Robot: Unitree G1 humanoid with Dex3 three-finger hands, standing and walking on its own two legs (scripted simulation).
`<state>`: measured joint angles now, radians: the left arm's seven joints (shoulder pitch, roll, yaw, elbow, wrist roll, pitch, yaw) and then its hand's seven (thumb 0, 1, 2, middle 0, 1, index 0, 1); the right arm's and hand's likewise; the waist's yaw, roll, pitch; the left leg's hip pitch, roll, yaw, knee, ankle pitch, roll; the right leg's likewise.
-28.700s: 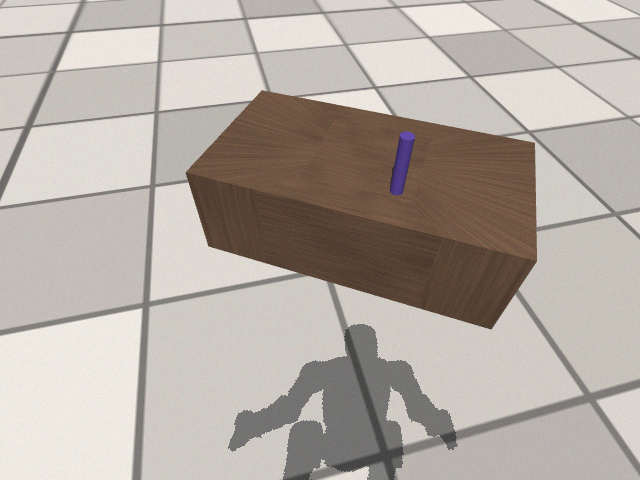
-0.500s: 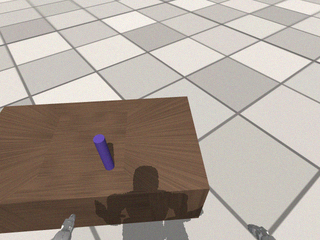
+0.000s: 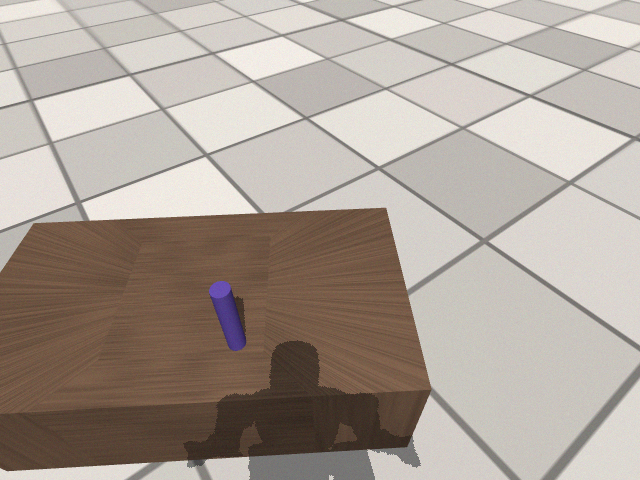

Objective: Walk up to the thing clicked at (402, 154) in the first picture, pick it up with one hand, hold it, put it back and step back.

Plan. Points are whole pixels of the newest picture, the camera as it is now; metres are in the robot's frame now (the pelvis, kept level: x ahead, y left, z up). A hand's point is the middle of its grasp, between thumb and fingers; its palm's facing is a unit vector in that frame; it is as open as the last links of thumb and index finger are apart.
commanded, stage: home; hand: left
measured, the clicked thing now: (229, 318) +0.53 +0.22 -0.28
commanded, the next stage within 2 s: stand in 0.86 s
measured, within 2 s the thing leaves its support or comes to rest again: neither
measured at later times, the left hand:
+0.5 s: hand out of the picture +0.02 +0.24 -0.15, palm faces -0.01 -0.92 -0.38, open 17.5 cm
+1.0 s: hand out of the picture +0.08 +0.24 -0.14, palm faces +0.00 -0.93 -0.38, open 17.4 cm
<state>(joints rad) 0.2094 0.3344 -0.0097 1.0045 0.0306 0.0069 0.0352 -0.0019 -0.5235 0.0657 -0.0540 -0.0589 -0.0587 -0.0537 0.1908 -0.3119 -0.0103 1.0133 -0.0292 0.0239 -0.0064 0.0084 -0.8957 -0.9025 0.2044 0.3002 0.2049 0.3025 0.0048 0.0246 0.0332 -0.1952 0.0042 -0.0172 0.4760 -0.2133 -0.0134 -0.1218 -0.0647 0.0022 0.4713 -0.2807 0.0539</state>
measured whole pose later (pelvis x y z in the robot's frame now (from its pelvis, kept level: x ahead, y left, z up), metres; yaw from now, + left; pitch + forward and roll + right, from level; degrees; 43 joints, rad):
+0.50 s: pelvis -0.01 -0.01 +0.00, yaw +1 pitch -3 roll +0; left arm 0.20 0.33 0.00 1.14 0.02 0.00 0.02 0.00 -0.54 0.05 -0.05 -0.06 -0.06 -0.05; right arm 0.18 -0.35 -0.01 1.12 -0.02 0.03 0.00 0.01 -0.90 -0.90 0.20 0.30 0.20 0.30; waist 0.00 0.04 0.04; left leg -0.19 0.02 -0.04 0.41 -0.16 -0.03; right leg -0.11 -0.04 -0.02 0.41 -0.24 0.03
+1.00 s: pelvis +0.01 -0.02 +0.01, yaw +1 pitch -3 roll +0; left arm 0.11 0.33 0.01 1.15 0.02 0.00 0.01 0.00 -0.53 0.06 -0.06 -0.06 -0.06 -0.05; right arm 0.12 -0.35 0.00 1.13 -0.01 0.01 -0.01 0.01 -0.90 -0.90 0.20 0.30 0.20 0.30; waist 0.00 0.03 0.05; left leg -0.15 0.03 -0.04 0.36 -0.17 -0.04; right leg -0.07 -0.04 -0.02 0.36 -0.24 0.03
